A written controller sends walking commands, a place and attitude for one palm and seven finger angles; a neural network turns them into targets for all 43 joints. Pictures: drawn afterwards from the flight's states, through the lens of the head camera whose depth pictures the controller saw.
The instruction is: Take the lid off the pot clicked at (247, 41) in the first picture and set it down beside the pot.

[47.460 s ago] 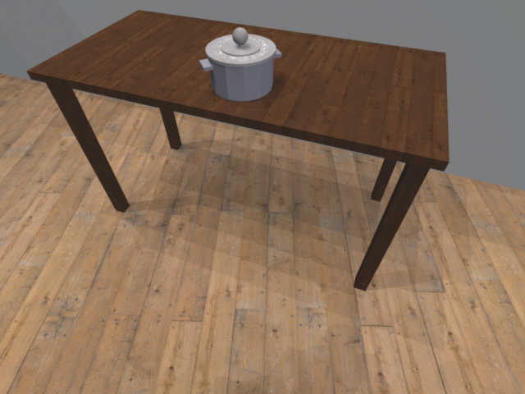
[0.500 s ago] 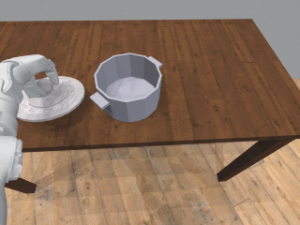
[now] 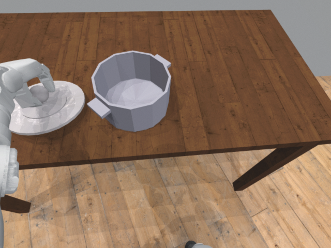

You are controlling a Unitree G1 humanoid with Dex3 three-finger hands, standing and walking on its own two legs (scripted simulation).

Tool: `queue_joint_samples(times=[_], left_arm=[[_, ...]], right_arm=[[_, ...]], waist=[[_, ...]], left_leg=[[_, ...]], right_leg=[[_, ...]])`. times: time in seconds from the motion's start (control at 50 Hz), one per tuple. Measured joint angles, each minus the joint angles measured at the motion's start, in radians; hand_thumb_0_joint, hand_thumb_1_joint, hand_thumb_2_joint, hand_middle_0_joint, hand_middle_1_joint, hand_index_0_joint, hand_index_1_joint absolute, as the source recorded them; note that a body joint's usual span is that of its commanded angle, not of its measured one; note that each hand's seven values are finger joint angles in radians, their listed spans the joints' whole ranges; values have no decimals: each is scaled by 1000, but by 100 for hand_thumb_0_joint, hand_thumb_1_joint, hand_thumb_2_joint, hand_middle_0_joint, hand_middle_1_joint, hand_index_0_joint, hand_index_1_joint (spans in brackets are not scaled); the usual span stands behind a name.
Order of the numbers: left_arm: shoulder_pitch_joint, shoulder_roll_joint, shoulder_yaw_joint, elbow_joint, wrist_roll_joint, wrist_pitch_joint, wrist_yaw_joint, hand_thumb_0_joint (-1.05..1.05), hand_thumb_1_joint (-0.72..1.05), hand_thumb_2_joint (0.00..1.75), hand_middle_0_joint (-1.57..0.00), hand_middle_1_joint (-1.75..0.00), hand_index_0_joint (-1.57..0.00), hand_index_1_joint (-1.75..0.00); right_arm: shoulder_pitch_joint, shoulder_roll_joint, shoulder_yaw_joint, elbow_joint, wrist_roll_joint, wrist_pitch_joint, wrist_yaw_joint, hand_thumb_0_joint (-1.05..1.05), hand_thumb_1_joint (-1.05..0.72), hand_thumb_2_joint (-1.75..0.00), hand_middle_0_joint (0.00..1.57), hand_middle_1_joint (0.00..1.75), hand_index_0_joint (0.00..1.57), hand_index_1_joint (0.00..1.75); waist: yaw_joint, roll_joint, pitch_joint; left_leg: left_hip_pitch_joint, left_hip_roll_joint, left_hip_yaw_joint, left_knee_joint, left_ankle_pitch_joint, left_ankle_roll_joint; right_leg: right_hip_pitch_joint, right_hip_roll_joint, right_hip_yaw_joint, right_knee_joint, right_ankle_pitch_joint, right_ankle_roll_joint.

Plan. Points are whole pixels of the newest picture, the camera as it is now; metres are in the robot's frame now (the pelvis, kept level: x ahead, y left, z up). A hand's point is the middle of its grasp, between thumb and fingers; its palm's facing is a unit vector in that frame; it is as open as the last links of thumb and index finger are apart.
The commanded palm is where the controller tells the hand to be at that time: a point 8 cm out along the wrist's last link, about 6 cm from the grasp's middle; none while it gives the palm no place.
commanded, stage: open the fingers wide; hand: left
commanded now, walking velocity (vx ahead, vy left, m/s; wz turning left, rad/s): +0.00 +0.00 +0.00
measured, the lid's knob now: (38, 94) +0.50 +0.28 +0.05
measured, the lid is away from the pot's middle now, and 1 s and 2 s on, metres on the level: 0.24 0.23 0.23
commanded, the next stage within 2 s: raise the empty hand in 1.16 s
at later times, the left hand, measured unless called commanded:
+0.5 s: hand (30, 104) +0.46 +0.28 +0.06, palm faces -0.47 -0.08 -0.88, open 7.7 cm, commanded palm +0.49 +0.29 +0.12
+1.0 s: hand (37, 94) +0.48 +0.27 +0.07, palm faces -0.44 -0.08 -0.89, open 10.5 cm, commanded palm +0.49 +0.28 +0.12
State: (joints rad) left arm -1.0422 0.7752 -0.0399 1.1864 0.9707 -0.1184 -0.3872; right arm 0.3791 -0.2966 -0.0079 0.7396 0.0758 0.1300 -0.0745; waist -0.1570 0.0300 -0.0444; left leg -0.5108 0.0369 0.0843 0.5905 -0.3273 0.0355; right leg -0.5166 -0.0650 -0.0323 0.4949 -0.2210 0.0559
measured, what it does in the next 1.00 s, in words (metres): stands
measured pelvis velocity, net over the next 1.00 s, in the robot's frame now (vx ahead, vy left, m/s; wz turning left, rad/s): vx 0.00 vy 0.00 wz -0.01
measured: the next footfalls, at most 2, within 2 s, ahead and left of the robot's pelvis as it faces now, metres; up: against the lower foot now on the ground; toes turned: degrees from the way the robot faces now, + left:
none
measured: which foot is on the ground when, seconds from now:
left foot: down 0.00-1.00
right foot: down 0.00-1.00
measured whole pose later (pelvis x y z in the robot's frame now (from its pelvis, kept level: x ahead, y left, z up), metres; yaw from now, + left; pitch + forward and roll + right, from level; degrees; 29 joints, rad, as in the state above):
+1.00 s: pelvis +0.00 +0.00 +0.00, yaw +0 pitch +16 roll -2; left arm -0.99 0.76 0.00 1.11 0.99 -0.15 -0.32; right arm 0.36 -0.29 -0.01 0.70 0.07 0.19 -0.07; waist -0.16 0.04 -0.06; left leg -0.57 0.05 0.08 0.63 -0.34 0.03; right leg -0.58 -0.06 -0.03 0.54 -0.24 0.05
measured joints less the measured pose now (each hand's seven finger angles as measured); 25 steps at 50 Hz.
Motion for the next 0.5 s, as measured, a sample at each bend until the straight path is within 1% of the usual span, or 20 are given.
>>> queue_joint_samples(times=[0.08,0.16,0.22,0.28,0.34,0.42,0.5], left_arm=[[2,6,-3,-7,3,-3,-2,-1,29,75,-90,-107,-59,-95],[92,6,28,-111,4,-54,17,-1,30,74,-90,-108,-59,-95],[114,-3,46,-133,6,-72,38,-1,31,73,-89,-108,-57,-96],[127,-10,56,-142,14,-71,54,-1,33,71,-88,-108,-56,-96],[113,-18,34,-118,9,-55,66,-1,34,70,-86,-109,-54,-96],[95,-24,12,-104,13,-42,58,-1,36,70,-84,-108,-52,-97],[87,-18,9,-89,7,-45,49,0,38,70,-81,-108,-50,-97]], right_arm=[[-1,2,-5,-5,-1,13,2,0,-91,-90,20,30,20,30],[-10,8,-13,-23,-14,48,3,0,-91,-90,20,30,20,30],[-24,14,-11,-26,-14,61,0,0,-91,-90,20,30,20,30],[-35,19,-9,-31,-14,58,-2,0,-91,-90,20,30,20,30],[-45,21,-5,-33,-11,51,-1,0,-91,-90,20,30,20,30],[-58,19,1,-35,-7,43,-4,0,-91,-90,20,30,20,30],[-65,17,5,-40,-4,37,-10,0,-91,-90,20,30,20,30]], waist=[[0,2,-8],[10,4,-14],[15,0,-13],[16,-1,-13],[20,-1,-15],[23,1,-14],[20,2,-13]], left_leg=[[-24,2,-1,20,-7,0],[-36,8,3,33,-13,-2],[-40,8,-2,37,-12,-2],[-39,7,-7,32,-7,-3],[-37,6,-12,31,-5,-4],[-37,5,-14,33,-5,-4],[-41,5,-12,40,-9,-3]], right_leg=[[-24,1,0,20,-7,-2],[-38,6,5,31,-10,-5],[-39,6,1,33,-10,-5],[-35,6,-5,27,-7,-9],[-30,5,-9,23,-5,-9],[-29,5,-10,25,-5,-8],[-35,4,-8,34,-9,-5]])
